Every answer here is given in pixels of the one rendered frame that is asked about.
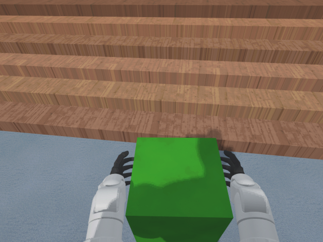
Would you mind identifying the robot right hand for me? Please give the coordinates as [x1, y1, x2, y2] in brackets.
[220, 150, 245, 187]

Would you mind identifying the left robot forearm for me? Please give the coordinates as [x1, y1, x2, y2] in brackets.
[84, 174, 126, 242]

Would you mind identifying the robot left hand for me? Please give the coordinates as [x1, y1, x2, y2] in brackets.
[110, 151, 134, 186]

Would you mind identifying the right robot forearm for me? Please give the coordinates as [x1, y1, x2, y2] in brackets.
[230, 173, 279, 242]

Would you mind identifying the carton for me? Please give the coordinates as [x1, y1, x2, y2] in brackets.
[125, 137, 233, 242]

